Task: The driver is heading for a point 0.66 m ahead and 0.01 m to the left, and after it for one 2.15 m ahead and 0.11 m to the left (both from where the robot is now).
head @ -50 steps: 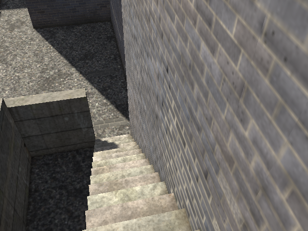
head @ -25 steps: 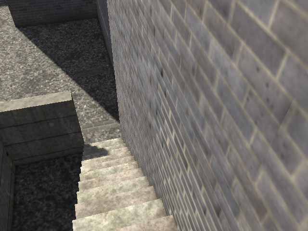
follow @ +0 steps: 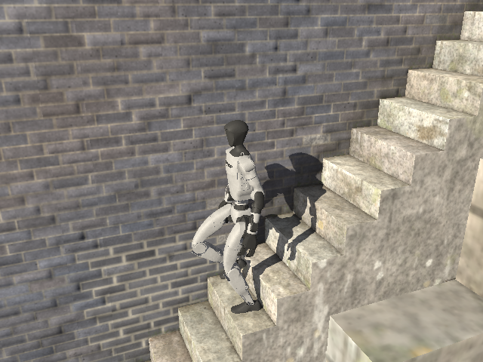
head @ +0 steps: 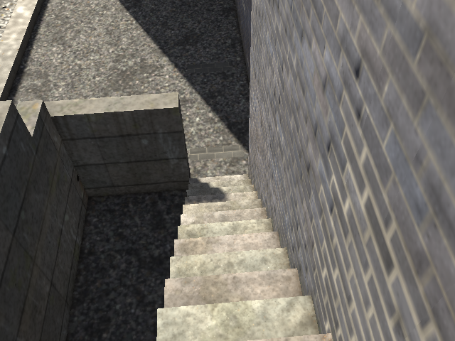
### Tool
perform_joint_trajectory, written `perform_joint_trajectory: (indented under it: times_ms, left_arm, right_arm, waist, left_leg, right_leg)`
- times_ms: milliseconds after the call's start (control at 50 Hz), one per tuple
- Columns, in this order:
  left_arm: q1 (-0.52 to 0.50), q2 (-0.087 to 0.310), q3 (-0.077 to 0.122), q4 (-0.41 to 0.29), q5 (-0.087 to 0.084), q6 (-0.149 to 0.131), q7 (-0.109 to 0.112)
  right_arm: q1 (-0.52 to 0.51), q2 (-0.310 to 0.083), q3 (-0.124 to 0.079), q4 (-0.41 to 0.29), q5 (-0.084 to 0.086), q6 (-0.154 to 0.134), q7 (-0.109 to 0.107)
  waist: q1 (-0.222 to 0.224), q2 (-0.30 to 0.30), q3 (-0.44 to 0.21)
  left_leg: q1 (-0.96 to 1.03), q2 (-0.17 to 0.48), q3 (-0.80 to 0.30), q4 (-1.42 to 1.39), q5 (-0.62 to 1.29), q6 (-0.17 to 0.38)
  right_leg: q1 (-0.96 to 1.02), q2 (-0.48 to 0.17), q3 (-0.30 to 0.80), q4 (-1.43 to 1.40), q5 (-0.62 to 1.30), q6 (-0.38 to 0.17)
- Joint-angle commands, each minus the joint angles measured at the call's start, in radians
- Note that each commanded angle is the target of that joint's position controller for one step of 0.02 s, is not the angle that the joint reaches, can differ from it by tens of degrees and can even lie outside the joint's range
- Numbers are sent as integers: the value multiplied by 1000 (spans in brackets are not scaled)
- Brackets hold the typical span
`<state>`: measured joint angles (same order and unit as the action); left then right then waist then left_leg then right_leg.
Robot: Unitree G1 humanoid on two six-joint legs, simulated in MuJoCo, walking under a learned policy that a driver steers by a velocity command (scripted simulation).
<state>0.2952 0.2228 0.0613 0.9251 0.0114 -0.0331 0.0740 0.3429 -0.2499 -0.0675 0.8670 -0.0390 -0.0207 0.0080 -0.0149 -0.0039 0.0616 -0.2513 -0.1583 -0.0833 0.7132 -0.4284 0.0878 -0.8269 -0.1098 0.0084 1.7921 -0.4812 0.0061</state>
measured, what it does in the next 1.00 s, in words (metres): goes down: right foot 0.20 m lower, then left foot 0.21 m lower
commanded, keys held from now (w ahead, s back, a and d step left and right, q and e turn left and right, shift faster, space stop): w+q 0.14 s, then w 0.70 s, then no key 0.16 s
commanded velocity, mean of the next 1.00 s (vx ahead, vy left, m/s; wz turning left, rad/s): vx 0.48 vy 0.00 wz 0.20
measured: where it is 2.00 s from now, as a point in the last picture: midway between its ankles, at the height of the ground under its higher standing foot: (247, 336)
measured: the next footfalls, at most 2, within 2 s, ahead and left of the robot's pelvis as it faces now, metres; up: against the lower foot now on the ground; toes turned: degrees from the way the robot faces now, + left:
right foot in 0.26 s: +0.26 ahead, -0.13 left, -0.20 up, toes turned +9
left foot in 0.74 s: +0.49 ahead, +0.13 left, -0.41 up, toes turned +13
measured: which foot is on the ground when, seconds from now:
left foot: down 0.00-0.28, up 0.30-0.72, down 0.74-1.00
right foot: up 0.00-0.24, down 0.26-0.74, up 0.76-1.00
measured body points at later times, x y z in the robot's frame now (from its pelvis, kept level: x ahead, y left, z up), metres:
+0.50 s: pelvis +0.24 -0.05 -0.22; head +0.24 -0.04 +0.23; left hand +0.19 +0.16 -0.37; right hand +0.41 -0.25 -0.33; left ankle +0.37 +0.11 -0.82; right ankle +0.22 -0.13 -0.92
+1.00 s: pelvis +0.47 +0.01 -0.42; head +0.47 +0.02 +0.03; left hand +0.49 +0.26 -0.57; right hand +0.43 -0.23 -0.56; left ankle +0.45 +0.12 -1.12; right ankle +0.60 -0.13 -0.99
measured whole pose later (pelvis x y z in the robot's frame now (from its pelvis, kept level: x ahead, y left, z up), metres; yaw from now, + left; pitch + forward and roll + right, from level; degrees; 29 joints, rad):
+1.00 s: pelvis +0.47 +0.01 -0.42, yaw +9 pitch +0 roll -2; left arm 0.30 0.23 0.05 0.91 0.10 -0.03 -0.08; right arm 0.50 -0.20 0.02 1.04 -0.06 -0.10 0.01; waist -0.04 0.00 -0.01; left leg -0.42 0.05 0.03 0.89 -0.47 0.02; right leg -0.93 0.02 0.08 1.49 0.06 -0.01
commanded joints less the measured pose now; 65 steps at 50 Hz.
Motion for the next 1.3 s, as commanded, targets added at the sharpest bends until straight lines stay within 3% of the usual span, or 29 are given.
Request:
perform_joint_trajectory:
  times_ms: [20, 40, 60, 120, 240, 300, 320, 360, 400, 480, 640, 720, 740, 760, 800, 860, 940, 960, 980, 1000, 1020, 1040, 1100, 1120, 1140, 1160, 1220, 1260, 1300]
  left_arm:
    - [-34, 70, 11, -102, -3, 14, 20]
    - [218, -133, -90, -38, 210, 22, -168]
    - [234, -11, -52, -38, 230, 13, -240]
    - [-21, 22, -76, -145, 194, 7, -256]
    - [213, 98, -60, -170, 178, -5, -241]
    - [373, 249, -9, -133, 100, -50, -251]
    - [315, 291, 23, -152, 93, -43, -238]
    - [182, 50, -51, -103, 83, -69, -199]
    - [142, -109, -92, -88, 122, -109, -151]
    - [132, 88, -53, -103, 107, -177, -98]
    - [320, 50, -67, -140, 34, -74, -126]
    - [189, 98, -40, -88, 77, -50, -172]
    - [277, 142, 17, 11, -102, -12, -51]
    - [298, 100, 4, -34, -118, -18, -19]
    - [202, 81, -21, -86, -95, -18, 11]
    - [114, 4, -3, -30, -53, 28, 1]
    - [253, -95, -18, 91, -18, 52, -9]
    - [397, 7, -22, 74, 141, 12, -208]
    - [225, 69, -1, 14, 174, -15, -256]
    - [81, 71, -9, -36, 165, -23, -262]
    - [-107, -15, 15, -66, -5, -5, -71]
    - [-18, 33, -48, -77, 142, -17, -200]
    - [-58, 48, -55, -83, 146, 5, -248]
    - [-185, -21, -18, -90, -61, -13, -99]
    - [-133, -17, -35, -79, -102, -1, -69]
    - [-29, -22, -84, -113, 174, 9, -191]
    - [267, 40, -40, -62, 93, -41, -213]
    - [407, 201, 15, -63, 101, -58, -173]
    - [413, 334, 38, -91, 119, -55, -236]
  right_arm:
    - [-34, 10, 37, -40, 34, 7, -8]
    - [-121, -67, 62, -34, -13, -57, 40]
    - [-166, -79, 56, -80, -7, -83, 27]
    - [150, -135, 79, 24, 17, -147, -52]
    - [32, -286, 76, -26, -6, -93, 29]
    - [344, -138, 84, -2, 31, -71, 124]
    - [174, -162, 85, -128, 38, -68, 106]
    - [-96, -64, 125, -162, 1, -84, 27]
    - [35, -25, 142, -89, -40, -75, 23]
    - [-41, -70, 105, -93, -87, -59, 105]
    - [-273, -127, 90, -58, -19, -66, 54]
    - [92, -138, 71, 83, -7, -72, 50]
    - [210, -96, 46, 92, 80, -52, 27]
    - [321, -143, 30, 95, 100, -29, 25]
    - [281, -162, -2, 66, 71, -7, 31]
    - [231, -96, 36, 98, -8, -15, 9]
    - [-46, -44, 87, 74, 25, -65, 21]
    - [79, -261, 33, 81, -59, -97, 14]
    - [109, -224, 24, 134, -50, -118, -12]
    - [274, -119, 61, 199, -47, -127, -36]
    - [186, -26, 69, 168, 74, -85, -19]
    - [411, -44, 88, 258, -36, -123, -55]
    - [256, -40, 104, 199, -25, -129, -75]
    - [131, -67, 65, 157, 68, -84, -48]
    - [122, -114, 54, 147, 58, -46, -38]
    - [28, -153, 85, 140, -71, -76, -17]
    - [33, -162, 97, 112, -17, -75, 0]
    - [249, -71, 93, 149, -52, -24, 124]
    - [257, -39, 96, -40, 43, -88, 118]
  waist:
    - [78, 30, 41]
    - [201, 235, 4]
    - [138, 78, 5]
    - [-40, -34, -54]
    - [104, 4, -41]
    - [-2, -293, -296]
    - [91, -184, -264]
    - [43, 132, -45]
    - [-43, 76, 101]
    - [-16, -44, 5]
    - [162, -14, 70]
    - [9, 53, -81]
    - [-16, 56, -138]
    - [-71, 262, -307]
    - [-98, 189, -386]
    - [8, 25, -42]
    - [164, 76, -86]
    - [129, 272, 157]
    - [32, 217, 139]
    - [-57, 140, 105]
    - [2, 42, -36]
    - [-84, 170, 56]
    - [-67, 42, 40]
    - [-24, -74, -71]
    - [-38, 6, -86]
    - [47, 223, 104]
    - [104, -24, 30]
    - [105, -284, -159]
    - [9, -199, -420]
  left_leg:
    - [-279, 262, -276, -177, 820, 141]
    - [-634, 190, -186, -7, 557, 155]
    - [-612, 178, -180, 78, 255, 146]
    - [-362, 90, -196, 288, -76, 138]
    - [-391, 67, -404, 665, 6, 159]
    - [-1084, -24, -27, 1642, -326, -45]
    - [-1188, 40, 23, 1580, -286, -102]
    - [-1272, 257, -81, 1336, -39, -87]
    - [-1043, 385, -107, 849, 362, -79]
    - [-511, 306, 0, 646, 725, -86]
    - [-423, 251, 82, -209, 744, -95]
    - [89, 243, 104, -458, 769, -72]
    - [522, 363, -93, -357, 1091, 21]
    - [875, 503, -78, 9, 1721, 74]
    - [763, 627, -212, -19, 1121, 209]
    - [100, 532, -236, -193, 184, 179]
    - [-506, 401, -34, -170, 486, 26]
    - [-701, 319, 53, -134, 191, 144]
    - [-469, 411, -104, -81, 85, 149]
    - [-181, 430, -182, -24, 85, 135]
    - [-22, 413, -242, -26, 374, 83]
    - [-76, 440, -254, 70, 195, 158]
    - [-217, 388, -220, 149, -128, 129]
    - [-300, 339, -165, 20, 9, 45]
    - [-315, 328, -129, 48, -16, 46]
    - [-636, 399, -131, 211, -381, 14]
    - [-458, 262, 14, 577, -305, -79]
    - [-700, 160, 26, 1170, -368, -138]
    - [-981, 142, 13, 1573, -510, -211]
  right_leg:
    - [169, 16, -5, -706, 451, 75]
    - [330, 6, 44, -364, 654, 33]
    - [263, 12, 82, -484, 888, 16]
    - [209, 91, 56, -958, 1053, -5]
    - [802, 152, -94, -1334, 722, -26]
    - [1451, -226, 322, -1027, 1395, -399]
    - [1308, -363, 599, -1240, 896, -529]
    - [938, -277, 574, -1387, -42, -359]
    - [449, -149, 385, -1354, 117, -319]
    - [20, 20, 190, -1207, 181, -269]
    - [325, 11, 300, -870, 24, -233]
    - [388, 57, 250, -427, 448, -201]
    - [-11, 106, 117, -55, 215, -166]
    - [-333, 235, -57, 406, -566, -90]
    - [-430, 143, 153, 386, -434, -92]
    - [-343, 126, 182, 2, 51, -37]
    - [377, 166, -6, -460, 710, 43]
    - [183, 157, -93, -85, 655, 4]
    - [-90, 121, 55, -176, 659, -23]
    - [-327, 86, 142, -348, 675, -46]
    - [-176, 60, 149, -681, 690, 6]
    - [-322, 55, 138, -476, 719, -9]
    - [-154, 7, 91, -930, 987, 13]
    - [325, 47, 41, -1151, 1015, 38]
    - [478, 48, 37, -1233, 956, 47]
    - [515, 41, 25, -995, 921, 14]
    - [836, 73, -90, -1634, 890, 45]
    - [1228, -44, 11, -1304, 1173, -59]
    - [1336, -306, 443, -1185, 1274, -231]
Keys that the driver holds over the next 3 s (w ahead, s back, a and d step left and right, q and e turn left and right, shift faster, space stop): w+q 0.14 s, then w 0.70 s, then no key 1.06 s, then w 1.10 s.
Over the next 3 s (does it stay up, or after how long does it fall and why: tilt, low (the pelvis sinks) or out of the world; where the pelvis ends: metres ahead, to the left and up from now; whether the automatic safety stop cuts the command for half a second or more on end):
stays up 1.00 -0.02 -0.88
